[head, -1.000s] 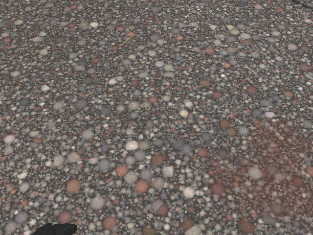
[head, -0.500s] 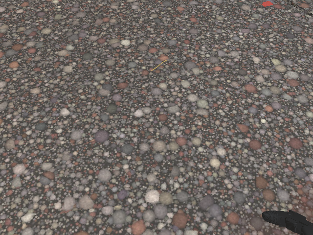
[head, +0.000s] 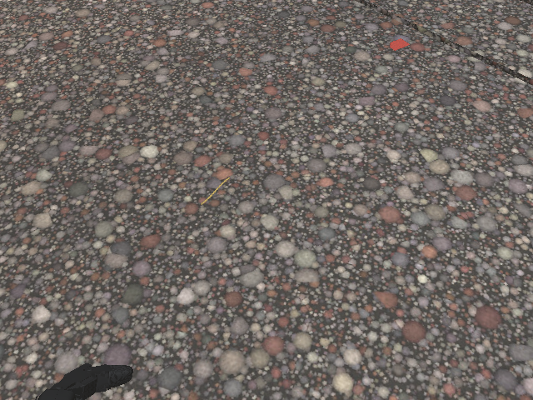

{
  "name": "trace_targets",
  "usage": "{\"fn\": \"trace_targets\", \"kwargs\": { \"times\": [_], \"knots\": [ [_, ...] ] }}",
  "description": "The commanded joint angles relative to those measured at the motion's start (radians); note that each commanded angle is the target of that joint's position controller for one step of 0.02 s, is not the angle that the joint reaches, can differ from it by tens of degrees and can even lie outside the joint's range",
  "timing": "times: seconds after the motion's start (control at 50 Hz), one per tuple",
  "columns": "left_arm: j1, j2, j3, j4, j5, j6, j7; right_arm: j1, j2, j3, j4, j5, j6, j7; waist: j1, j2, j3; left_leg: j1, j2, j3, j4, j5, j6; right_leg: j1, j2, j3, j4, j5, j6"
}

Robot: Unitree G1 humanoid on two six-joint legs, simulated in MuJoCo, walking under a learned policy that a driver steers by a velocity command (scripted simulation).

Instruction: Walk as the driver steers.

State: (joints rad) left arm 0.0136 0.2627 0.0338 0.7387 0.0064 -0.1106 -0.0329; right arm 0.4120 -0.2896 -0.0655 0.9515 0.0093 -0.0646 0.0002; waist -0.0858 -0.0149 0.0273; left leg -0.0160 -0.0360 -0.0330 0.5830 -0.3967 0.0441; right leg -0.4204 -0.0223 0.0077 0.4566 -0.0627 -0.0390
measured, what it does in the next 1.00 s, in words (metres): goes down, turning left: left foot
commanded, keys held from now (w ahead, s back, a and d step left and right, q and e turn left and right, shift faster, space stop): w+q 1.00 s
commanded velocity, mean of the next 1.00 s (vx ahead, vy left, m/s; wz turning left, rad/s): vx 0.50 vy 0.00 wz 0.51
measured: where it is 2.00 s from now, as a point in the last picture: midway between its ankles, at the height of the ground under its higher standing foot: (106, 295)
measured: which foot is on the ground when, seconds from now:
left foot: up 0.00-0.52, down 0.54-1.00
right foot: down 0.00-0.56, up 0.58-1.00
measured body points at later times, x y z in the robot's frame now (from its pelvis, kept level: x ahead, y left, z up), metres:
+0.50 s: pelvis +0.24 +0.03 -0.01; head +0.27 +0.06 +0.44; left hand +0.18 +0.32 -0.15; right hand +0.51 -0.14 -0.10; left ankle +0.35 +0.18 -0.73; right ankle +0.11 -0.11 -0.73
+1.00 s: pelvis +0.52 +0.16 -0.02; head +0.53 +0.19 +0.42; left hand +0.60 +0.49 -0.10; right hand +0.69 -0.09 -0.13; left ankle +0.35 +0.17 -0.75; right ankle +0.72 +0.14 -0.74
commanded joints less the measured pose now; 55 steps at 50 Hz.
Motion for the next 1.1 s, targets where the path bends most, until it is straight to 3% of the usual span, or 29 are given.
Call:
{"fn": "trace_targets", "kwargs": {
  "times": [0.02,0.04,0.06,0.08,0.1,0.16,0.22,0.3,0.42,0.48,0.52,0.54,0.56,0.58,0.6,0.62,0.64,0.66,0.68,0.74,0.82,0.9,0.96,1.0,1.02,1.04,1.06,1.08,1.1],
  "knots": [
    [0.43,0.228,0.077,0.065,-0.008,0.015,0.006,0.119,-0.049,0.011,-0.06,0.024,-0.03,-0.002,0.186,-0.254,-0.4,-0.663,-0.015,-0.127,0.661,-0.223,-0.008,0.862,-0.404,0.58,-0.029,0.039,-0.271],
    [0.372,0.174,0.064,0.051,-0.01,0.014,0.009,0.012,-0.133,-0.013,-0.079,0.051,-0.034,-0.009,0.196,-0.13,-0.27,-0.717,0.045,-0.135,0.68,-0.134,-0.004,0.743,-0.36,0.504,-0.1,-0.086,-0.227],
    [0.283,0.144,0.053,0.043,-0.006,0.012,0.011,-0.068,-0.149,-0.02,-0.102,0.05,-0.03,-0.017,0.174,-0.075,-0.163,-0.709,0.086,-0.097,0.651,-0.04,-0.013,0.597,-0.327,0.404,-0.147,-0.056,-0.192],
    [0.229,0.122,0.044,0.04,0.001,0.008,0.008,-0.086,-0.137,-0.024,-0.104,0.033,-0.019,-0.021,0.144,-0.05,-0.105,-0.675,0.117,-0.091,0.634,0.014,-0.024,0.478,-0.31,0.349,-0.183,0.0,-0.186],
    [0.195,0.111,0.043,0.045,0.006,0.003,0.007,-0.073,-0.114,-0.025,-0.104,0.022,-0.006,-0.019,0.111,-0.066,-0.079,-0.624,0.147,-0.097,0.597,0.055,-0.027,0.394,-0.29,0.293,-0.218,0.018,-0.179],
    [0.159,0.104,0.046,0.065,0.006,-0.014,0.008,-0.079,-0.051,-0.019,-0.114,0.022,0.029,-0.015,0.08,-0.066,-0.028,-0.58,0.177,-0.09,0.51,0.116,-0.03,0.281,-0.26,0.156,-0.31,0.035,-0.165],
    [0.176,0.137,0.06,0.093,0.007,-0.015,0.024,-0.147,-0.043,-0.019,-0.154,0.013,0.033,-0.008,0.085,-0.036,-0.008,-0.634,0.18,-0.09,0.364,0.255,-0.034,0.302,-0.245,0.045,-0.34,0.109,-0.162],
    [0.191,0.152,0.064,0.113,0.001,-0.006,0.04,-0.227,-0.042,-0.018,-0.179,0.015,0.019,0.018,0.11,-0.016,0.006,-0.617,0.17,-0.052,0.183,0.475,-0.027,0.345,-0.212,-0.092,-0.336,0.152,-0.137],
    [0.286,0.192,0.081,0.162,-0.021,0.031,0.048,-0.415,-0.027,-0.005,-0.274,0.015,0.024,0.052,0.167,-0.013,0.082,-0.65,0.145,0.02,-0.003,0.45,0.002,0.486,-0.257,-0.174,-0.276,0.166,-0.099],
    [0.271,0.231,0.096,0.159,-0.037,0.053,0.053,-0.397,-0.062,-0.019,-0.297,0.01,0.032,0.063,0.125,-0.038,0.051,-0.569,0.09,0.083,-0.028,0.288,0.047,0.553,-0.278,-0.202,-0.142,0.464,-0.071],
    [0.248,0.247,0.1,0.15,-0.04,0.067,0.055,-0.22,-0.125,-0.057,-0.259,0.012,0.039,0.055,0.019,-0.035,-0.063,-0.329,0.015,0.133,-0.051,0.249,0.094,0.528,-0.251,-0.233,0.131,0.649,-0.04],
    [0.241,0.225,0.09,0.143,-0.032,0.069,0.056,-0.051,-0.177,-0.089,-0.209,0.017,0.045,0.038,-0.064,0.0,-0.143,-0.059,-0.001,0.103,-0.086,0.296,0.132,0.37,-0.212,-0.254,0.379,0.546,0.0],
    [0.278,0.106,0.054,0.117,0.028,0.057,0.048,0.02,-0.262,-0.103,-0.182,0.028,0.051,0.016,-0.02,0.238,-0.203,0.218,0.194,-0.182,-0.019,0.46,0.184,0.043,-0.119,-0.242,0.702,-0.233,0.04],
    [0.328,0.063,0.029,0.059,0.01,0.014,0.033,-0.006,-0.312,-0.1,-0.23,0.019,0.03,0.027,0.04,0.303,-0.376,0.476,0.381,-0.733,-0.16,0.283,0.42,-0.297,0.065,-0.048,0.985,-0.622,0.085],
    [0.178,0.154,0.046,0.035,-0.043,-0.021,0.026,0.033,-0.224,-0.08,-0.221,0.014,0.019,0.038,-0.042,0.122,-0.344,0.475,0.367,-0.706,-0.266,0.233,0.37,-0.421,0.016,0.063,0.982,-0.548,0.063],
    [0.116,0.165,0.047,0.011,-0.059,-0.037,0.026,-0.009,-0.192,-0.072,-0.214,0.015,0.008,0.037,-0.028,0.099,-0.211,0.368,0.33,-0.567,-0.278,0.265,0.325,-0.461,-0.022,0.052,0.911,-0.451,0.038],
    [0.121,0.16,0.047,0.03,-0.037,-0.037,0.036,-0.095,-0.161,-0.061,-0.232,0.015,0.001,0.034,0.023,0.015,-0.135,0.209,0.287,-0.47,-0.283,0.336,0.285,-0.4,-0.064,0.055,0.84,-0.372,0.039],
    [0.138,0.175,0.056,0.04,-0.013,-0.03,0.042,-0.162,-0.134,-0.051,-0.253,0.009,-0.002,0.03,0.063,0.022,-0.1,0.074,0.263,-0.406,-0.295,0.444,0.271,-0.316,-0.091,0.067,0.751,-0.312,0.049],
    [0.159,0.179,0.061,0.043,-0.004,-0.017,0.038,-0.191,-0.121,-0.045,-0.267,-0.002,-0.002,0.024,0.091,0.045,-0.088,-0.006,0.242,-0.372,-0.316,0.514,0.264,-0.244,-0.107,0.074,0.712,-0.28,0.057],
    [0.133,0.137,0.056,0.024,0.011,0.005,0.037,-0.169,-0.149,-0.05,-0.257,0.004,-0.006,0.003,0.103,0.049,-0.052,-0.129,0.19,-0.269,-0.345,0.655,0.249,-0.195,-0.087,0.044,0.54,-0.166,0.099],
    [-0.02,0.087,0.037,-0.031,0.007,0.004,0.029,-0.107,-0.161,-0.053,-0.236,0.009,0.007,-0.022,0.049,0.08,-0.023,-0.195,0.111,-0.199,-0.333,0.585,0.183,-0.135,-0.019,0.026,0.209,0.1,0.113],
    [-0.124,0.098,0.036,-0.081,-0.009,-0.005,0.014,-0.034,-0.149,-0.05,-0.2,0.017,0.011,-0.025,0.009,0.096,-0.001,-0.157,0.137,-0.278,-0.309,0.439,0.151,-0.097,0.02,0.045,0.06,0.193,0.085],
    [-0.116,0.131,0.045,-0.092,-0.011,-0.018,0.007,-0.022,-0.145,-0.051,-0.19,0.015,0.019,-0.035,0.029,0.114,0.003,-0.059,0.18,-0.358,-0.23,0.443,0.145,-0.095,0.02,0.075,0.014,0.099,0.053],
    [-0.013,0.159,0.059,-0.069,-0.009,-0.028,0.011,-0.048,-0.142,-0.051,-0.2,0.011,0.027,-0.036,0.083,0.143,-0.038,-0.038,0.17,-0.377,-0.142,0.585,0.129,0.036,0.036,0.051,-0.008,0.021,0.017],
    [0.109,0.187,0.074,-0.043,0.002,-0.033,0.016,-0.075,-0.118,-0.041,-0.215,0.008,0.027,-0.03,0.147,0.126,-0.127,-0.079,0.114,-0.343,-0.001,0.644,0.101,0.236,0.008,0.059,-0.021,0.051,-0.023],
    [0.276,0.236,0.087,-0.028,0.013,-0.03,0.025,-0.081,-0.08,-0.023,-0.241,-0.009,0.026,-0.025,0.213,0.037,-0.281,-0.222,0.044,-0.269,0.265,0.479,0.063,0.524,-0.143,0.206,0.016,0.007,-0.08],
    [0.355,0.289,0.101,0.008,0.011,-0.015,0.02,0.097,0.0,-0.001,-0.251,0.023,0.019,-0.02,0.133,-0.313,-0.419,-0.602,-0.103,-0.175,0.597,-0.175,-0.01,0.87,-0.384,0.685,-0.06,-0.186,-0.256],
    [0.327,0.191,0.08,-0.01,-0.016,-0.011,0.016,0.085,-0.109,-0.015,-0.226,0.034,0.018,-0.023,0.151,-0.216,-0.351,-0.721,-0.012,-0.192,0.716,-0.192,-0.015,0.82,-0.395,0.786,-0.133,-0.442,-0.227],
    [0.27,0.135,0.065,-0.024,-0.017,-0.005,0.021,-0.041,-0.17,-0.033,-0.244,0.029,0.022,-0.022,0.177,-0.11,-0.194,-0.75,0.026,-0.164,0.73,-0.095,-0.02,0.667,-0.347,0.62,-0.164,-0.453,-0.177]
  ]
}}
